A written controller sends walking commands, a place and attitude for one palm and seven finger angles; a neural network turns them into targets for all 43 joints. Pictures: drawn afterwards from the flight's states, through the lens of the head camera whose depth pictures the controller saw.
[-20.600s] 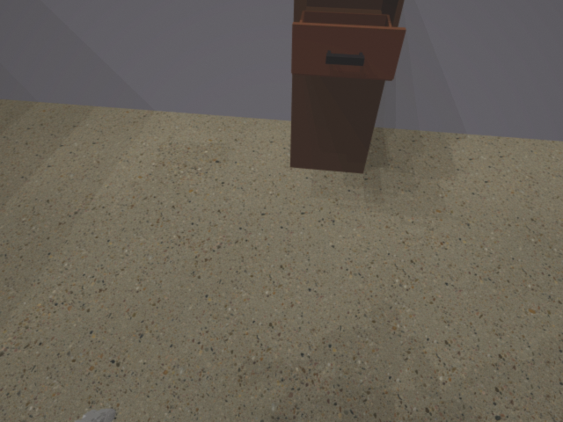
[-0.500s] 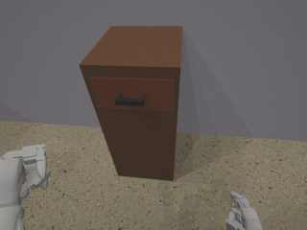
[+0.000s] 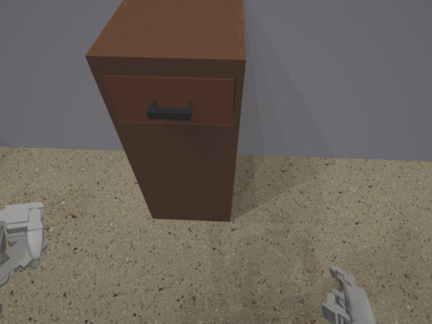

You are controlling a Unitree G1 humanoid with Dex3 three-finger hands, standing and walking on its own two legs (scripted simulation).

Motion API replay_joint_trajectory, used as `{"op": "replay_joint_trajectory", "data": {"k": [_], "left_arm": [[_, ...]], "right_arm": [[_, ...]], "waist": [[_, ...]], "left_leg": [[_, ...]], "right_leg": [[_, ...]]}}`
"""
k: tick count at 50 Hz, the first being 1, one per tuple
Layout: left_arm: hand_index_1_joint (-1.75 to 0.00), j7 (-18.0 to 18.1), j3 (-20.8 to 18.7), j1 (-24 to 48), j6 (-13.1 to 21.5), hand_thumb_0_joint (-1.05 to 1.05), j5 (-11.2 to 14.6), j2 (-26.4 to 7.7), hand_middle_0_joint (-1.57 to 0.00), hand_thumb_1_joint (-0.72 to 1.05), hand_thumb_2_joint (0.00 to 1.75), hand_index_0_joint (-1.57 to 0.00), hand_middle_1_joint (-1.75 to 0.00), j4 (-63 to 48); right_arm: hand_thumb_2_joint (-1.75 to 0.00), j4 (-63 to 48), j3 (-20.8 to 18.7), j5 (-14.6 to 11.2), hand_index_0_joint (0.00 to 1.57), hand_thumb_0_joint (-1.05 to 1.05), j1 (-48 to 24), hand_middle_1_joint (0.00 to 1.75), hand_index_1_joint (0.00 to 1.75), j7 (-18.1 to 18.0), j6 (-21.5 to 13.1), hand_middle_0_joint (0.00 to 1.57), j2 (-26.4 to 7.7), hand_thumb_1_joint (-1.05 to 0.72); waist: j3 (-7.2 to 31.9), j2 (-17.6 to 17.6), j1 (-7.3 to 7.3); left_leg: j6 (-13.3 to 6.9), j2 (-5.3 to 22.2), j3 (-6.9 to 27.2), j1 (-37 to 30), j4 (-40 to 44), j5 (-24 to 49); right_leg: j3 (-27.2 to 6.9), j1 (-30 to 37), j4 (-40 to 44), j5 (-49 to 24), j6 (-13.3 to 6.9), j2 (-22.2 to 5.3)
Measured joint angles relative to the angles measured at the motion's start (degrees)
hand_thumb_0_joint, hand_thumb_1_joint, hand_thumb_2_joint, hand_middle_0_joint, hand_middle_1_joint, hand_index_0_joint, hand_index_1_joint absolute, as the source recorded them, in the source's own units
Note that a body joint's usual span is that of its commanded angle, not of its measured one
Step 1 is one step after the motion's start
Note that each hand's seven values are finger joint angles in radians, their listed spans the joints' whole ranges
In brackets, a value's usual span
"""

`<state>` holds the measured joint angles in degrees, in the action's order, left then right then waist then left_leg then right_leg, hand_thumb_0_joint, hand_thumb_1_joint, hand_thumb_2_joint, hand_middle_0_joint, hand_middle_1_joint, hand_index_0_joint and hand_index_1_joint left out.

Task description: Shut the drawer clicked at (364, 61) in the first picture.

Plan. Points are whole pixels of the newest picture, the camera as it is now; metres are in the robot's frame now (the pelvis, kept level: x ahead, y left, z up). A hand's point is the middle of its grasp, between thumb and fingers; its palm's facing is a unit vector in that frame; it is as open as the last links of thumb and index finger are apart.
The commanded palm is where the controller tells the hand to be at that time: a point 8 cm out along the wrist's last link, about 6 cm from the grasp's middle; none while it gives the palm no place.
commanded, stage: step back with the hand held close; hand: left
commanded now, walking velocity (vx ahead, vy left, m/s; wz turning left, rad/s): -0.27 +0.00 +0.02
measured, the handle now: (170, 108) +0.65 +0.17 -0.01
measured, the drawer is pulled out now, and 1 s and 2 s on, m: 0.00 0.00 0.00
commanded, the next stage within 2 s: stop stepping back and stand still in 0.96 s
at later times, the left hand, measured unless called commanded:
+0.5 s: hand out of the picture +0.14 +0.26 +0.16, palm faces +0.35 -0.80 -0.48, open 3.3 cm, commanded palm +0.06 +0.30 +0.18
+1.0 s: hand out of the picture +0.04 +0.26 +0.17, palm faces +0.35 -0.83 -0.43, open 3.2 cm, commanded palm -0.01 +0.30 +0.18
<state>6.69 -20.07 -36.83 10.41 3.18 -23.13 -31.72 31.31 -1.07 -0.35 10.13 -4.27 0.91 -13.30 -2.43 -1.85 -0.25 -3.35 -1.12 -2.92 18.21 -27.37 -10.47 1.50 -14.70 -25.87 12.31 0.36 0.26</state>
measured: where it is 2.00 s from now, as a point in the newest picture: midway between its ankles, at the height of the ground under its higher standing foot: outside the picture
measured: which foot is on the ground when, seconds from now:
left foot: down 0.00-1.00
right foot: down 0.00-0.42, up 0.44-0.62, down 0.64-0.98, up 1.00-1.00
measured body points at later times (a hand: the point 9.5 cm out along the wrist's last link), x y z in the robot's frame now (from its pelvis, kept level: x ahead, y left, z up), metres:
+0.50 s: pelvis -0.06 +0.02 -0.01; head -0.03 +0.04 +0.44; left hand +0.11 +0.30 +0.18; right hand +0.11 -0.23 -0.08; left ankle +0.04 +0.08 -0.74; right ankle -0.05 -0.12 -0.72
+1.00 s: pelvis -0.14 +0.02 -0.01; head -0.14 +0.04 +0.44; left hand +0.02 +0.30 +0.19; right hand +0.02 -0.24 -0.08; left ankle -0.04 +0.09 -0.74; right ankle -0.19 -0.12 -0.74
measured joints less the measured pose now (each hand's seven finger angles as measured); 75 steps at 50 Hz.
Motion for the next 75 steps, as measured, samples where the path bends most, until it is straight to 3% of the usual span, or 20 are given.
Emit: {"op": "replay_joint_trajectory", "data": {"k": [20,26,31,34,37,40,43,46,48,51,55,58,61,63,64,66,68,69,71,75], "left_arm": [[-1.60,1.8,-0.3,0.7,3.9,0.01,-1.2,1.1,-1.40,0.89,0.90,-1.41,-1.60,-3.5],[-1.60,1.2,-2.8,2.0,4.2,0.01,-2.5,-1.5,-1.40,0.89,0.90,-1.41,-1.60,-3.0],[-1.60,1.1,-4.6,-1.0,5.5,0.01,-0.9,-1.9,-1.40,0.89,0.90,-1.41,-1.60,-4.8],[-1.60,0.2,-3.8,0.6,6.6,0.01,-0.4,-1.9,-1.40,0.89,0.90,-1.41,-1.60,-4.8],[-1.60,-0.8,-2.1,2.7,6.4,0.01,-0.1,-2.5,-1.40,0.89,0.90,-1.41,-1.60,-5.0],[-1.60,-1.7,-2.3,1.2,6.3,0.01,0.7,-4.5,-1.40,0.89,0.90,-1.41,-1.60,-6.2],[-1.60,-1.7,-2.9,-1.7,6.5,0.01,1.4,-5.7,-1.40,0.89,0.90,-1.41,-1.60,-6.8],[-1.60,-0.9,-3.0,-2.8,6.3,0.01,1.0,-4.6,-1.40,0.89,0.90,-1.41,-1.60,-5.5],[-1.60,-0.3,-2.9,-1.7,5.9,0.01,0.4,-3.0,-1.41,0.89,0.90,-1.41,-1.60,-4.0],[-1.60,0.1,-2.3,4.0,5.6,0.01,0.2,-1.7,-1.41,0.89,0.90,-1.41,-1.60,-0.5],[-1.60,0.0,-1.5,5.4,4.2,0.01,0.2,-1.5,-1.40,0.89,0.90,-1.41,-1.60,-0.1],[-1.60,-0.1,-1.5,0.8,3.3,0.01,0.6,-2.7,-1.40,0.89,0.90,-1.41,-1.60,-3.5],[-1.60,-0.2,-2.5,-3.6,2.1,0.01,0.5,-4.5,-1.40,0.89,0.90,-1.41,-1.60,-6.8],[-1.60,-0.2,-2.2,-4.8,1.2,0.01,0.7,-4.3,-1.40,0.89,0.90,-1.41,-1.60,-8.2],[-1.60,-0.1,-1.9,-4.8,0.9,0.01,0.6,-3.8,-1.40,0.89,0.90,-1.41,-1.60,-8.1],[-1.60,0.6,-1.2,-3.6,0.5,0.01,0.1,-2.1,-1.41,0.89,0.90,-1.41,-1.60,-6.6],[-1.60,1.6,-0.7,-1.1,0.3,0.01,-0.6,0.2,-1.41,0.89,0.90,-1.41,-1.60,-4.2],[-1.60,2.0,-0.5,0.5,0.2,0.01,-0.9,1.2,-1.41,0.89,0.90,-1.41,-1.60,-3.1],[-1.60,2.7,-0.2,5.0,-0.1,0.01,-1.4,2.4,-1.41,0.89,0.90,-1.41,-1.60,0.2],[-1.60,2.5,-0.4,5.8,-1.2,0.01,-1.8,2.1,-1.41,0.89,0.90,-1.41,-1.60,1.0]], "right_arm": [[-0.90,1.4,0.7,0.8,0.20,0.01,0.7,0.30,0.30,-0.1,-3.7,0.21,0.4,-0.90],[-0.90,1.6,0.4,1.4,0.20,0.01,2.3,0.30,0.30,-0.4,-4.7,0.21,1.6,-0.90],[-0.90,2.2,1.2,2.1,0.20,0.01,1.3,0.30,0.30,0.9,-6.2,0.21,2.5,-0.90],[-0.90,2.9,1.4,2.3,0.20,0.01,-2.8,0.30,0.30,1.4,-6.3,0.21,2.4,-0.90],[-0.90,3.0,1.1,1.6,0.20,0.01,-6.1,0.30,0.30,1.9,-5.2,0.21,2.4,-0.90],[-0.90,1.4,1.3,0.8,0.20,0.01,-5.9,0.30,0.30,2.3,-4.3,0.21,2.7,-0.90],[-0.90,0.9,1.2,0.2,0.20,0.01,-3.4,0.30,0.30,1.8,-3.7,0.21,2.6,-0.90],[-0.90,2.5,0.7,0.6,0.20,0.01,-0.1,0.30,0.30,1.0,-2.9,0.21,1.9,-0.90],[-0.90,3.3,0.6,0.9,0.20,0.01,1.7,0.30,0.30,0.2,-2.4,0.21,0.9,-0.90],[-0.90,4.7,0.4,0.7,0.20,0.01,1.0,0.30,0.30,-0.4,-2.9,0.20,0.6,-0.90],[-0.90,3.2,0.9,1.8,0.20,0.01,-0.5,0.30,0.30,0.7,-5.3,0.20,1.3,-0.90],[-0.90,1.2,1.3,1.7,0.20,0.01,0.0,0.30,0.30,1.6,-6.0,0.20,2.7,-0.90],[-0.90,-0.2,1.9,1.7,0.20,0.01,0.7,0.30,0.30,1.8,-5.8,0.21,3.7,-0.90],[-0.90,1.1,1.9,1.8,0.20,0.01,0.7,0.30,0.30,1.5,-5.0,0.21,3.3,-0.90],[-0.90,2.3,1.8,1.6,0.20,0.01,1.2,0.30,0.30,1.3,-4.7,0.21,3.2,-0.90],[-0.90,4.6,1.7,1.2,0.20,0.01,2.9,0.30,0.30,0.7,-4.3,0.21,2.9,-0.90],[-0.90,5.9,1.8,1.1,0.20,0.01,4.6,0.30,0.30,-0.1,-4.7,0.21,2.1,-0.90],[-0.90,5.9,1.8,1.0,0.20,0.01,5.3,0.30,0.30,-0.5,-5.4,0.21,1.4,-0.90],[-0.90,6.6,1.6,0.7,0.20,0.01,5.0,0.30,0.30,-1.1,-6.2,0.21,1.5,-0.90],[-0.90,6.3,2.4,1.0,0.20,0.02,4.7,0.30,0.30,0.3,-8.0,0.20,3.6,-0.90]], "waist": [[-0.1,0.7,0.29],[1.0,0.7,1.80],[3.7,2.3,0.14],[1.6,2.9,-1.53],[-1.9,1.1,-1.22],[-2.3,0.5,-0.04],[-0.2,0.4,1.26],[3.1,1.6,0.56],[4.7,1.6,0.07],[2.9,3.3,-0.40],[1.0,2.5,0.25],[1.7,2.2,1.25],[2.6,3.4,1.41],[2.3,3.1,0.22],[2.9,3.2,-0.35],[4.9,3.6,-1.26],[6.6,3.6,-1.69],[7.0,2.8,-1.33],[5.4,3.9,-0.15],[3.3,4.9,2.63]], "left_leg": [[-0.6,0.7,1.5,7.3,-7.0,1.0],[-1.6,0.2,3.8,8.1,-3.0,4.3],[-0.9,0.3,2.5,11.1,1.3,7.9],[-0.5,1.0,0.4,12.9,2.7,10.3],[-0.3,2.5,0.8,12.0,4.7,13.2],[0.1,3.2,1.4,12.0,4.0,14.0],[1.9,2.6,2.9,13.5,-1.3,6.2],[3.6,0.8,4.0,13.2,-11.4,-2.0],[3.4,0.9,4.3,8.6,-7.8,1.5],[-0.2,-0.6,3.2,6.7,-2.5,5.5],[-0.5,0.6,2.9,6.5,4.2,10.8],[0.3,1.5,3.1,7.1,7.5,12.9],[2.4,0.6,2.4,10.8,4.2,5.7],[3.8,0.3,3.3,13.5,-7.5,-0.7],[4.2,0.0,3.6,13.7,-13.2,-2.6],[4.0,0.2,3.2,11.2,-18.1,-5.7],[3.0,1.4,2.5,5.0,-12.9,-7.5],[2.2,2.2,3.0,1.8,-8.1,-8.2],[1.3,0.6,3.0,1.5,-7.2,-5.2],[1.0,-0.3,3.1,-0.7,-2.3,-0.6]], "right_leg": [[1.2,-5.4,-3.7,-2.1,0.4,0.8],[-2.5,-4.9,-14.9,5.7,0.7,4.6],[-2.8,3.9,-4.6,7.3,-0.6,4.0],[-4.2,5.4,2.2,9.5,-0.7,3.4],[-3.9,4.2,0.4,6.9,-0.4,4.9],[-3.3,3.5,-2.2,7.7,-1.0,5.8],[-2.4,3.9,-3.0,7.9,-1.6,5.8],[-3.2,4.5,-3.4,8.1,-1.4,4.5],[-3.6,4.3,-3.7,8.1,-0.7,4.2],[-4.5,1.9,-7.3,9.0,0.2,2.6],[-5.0,-3.6,-19.0,15.3,-0.3,4.8],[-2.1,-1.6,-14.7,17.3,-1.2,4.8],[-0.5,3.0,-2.2,14.7,-2.7,3.6],[-0.2,2.2,-1.8,5.1,-3.3,3.0],[-0.1,1.9,-2.3,4.2,-3.3,2.6],[0.6,1.8,-2.7,5.3,-2.2,1.1],[2.2,1.2,-3.6,5.1,-1.3,-0.5],[3.1,0.4,-5.2,5.6,-0.8,-0.6],[2.1,-1.4,-10.5,9.5,-0.4,-1.6],[-0.2,-6.9,-23.4,13.2,-0.6,0.4]]}}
